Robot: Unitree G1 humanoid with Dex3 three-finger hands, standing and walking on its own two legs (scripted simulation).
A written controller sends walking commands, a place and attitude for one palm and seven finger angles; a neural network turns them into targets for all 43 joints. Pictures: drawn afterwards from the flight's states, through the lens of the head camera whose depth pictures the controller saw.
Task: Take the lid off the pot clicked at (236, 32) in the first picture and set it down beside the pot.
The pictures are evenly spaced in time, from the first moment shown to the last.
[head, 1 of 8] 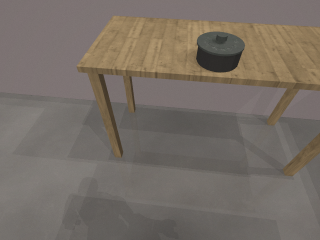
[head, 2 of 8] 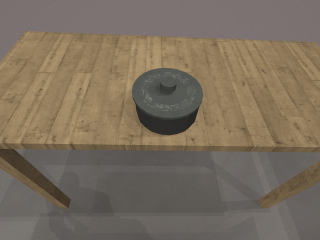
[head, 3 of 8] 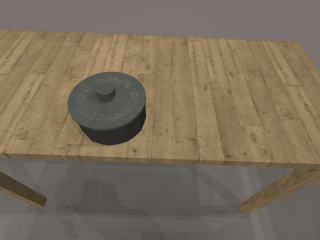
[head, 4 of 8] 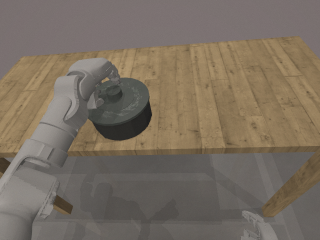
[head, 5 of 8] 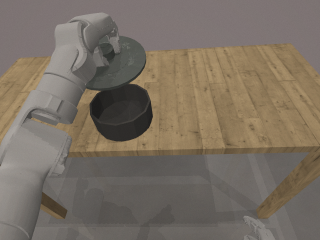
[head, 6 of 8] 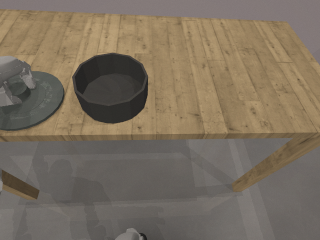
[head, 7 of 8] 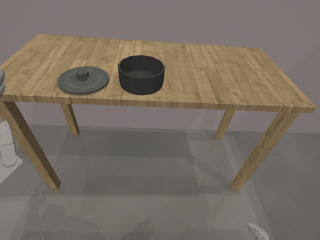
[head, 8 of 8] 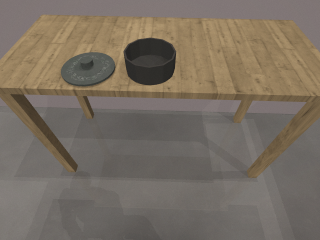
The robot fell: no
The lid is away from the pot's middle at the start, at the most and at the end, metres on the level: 0.00 0.25 0.23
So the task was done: yes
